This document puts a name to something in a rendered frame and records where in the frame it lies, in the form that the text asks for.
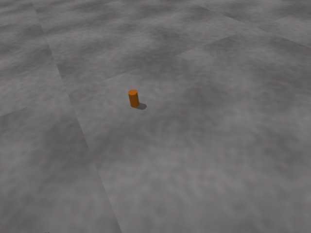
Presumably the can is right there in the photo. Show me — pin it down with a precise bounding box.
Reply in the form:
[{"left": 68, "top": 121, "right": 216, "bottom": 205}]
[{"left": 128, "top": 89, "right": 139, "bottom": 108}]

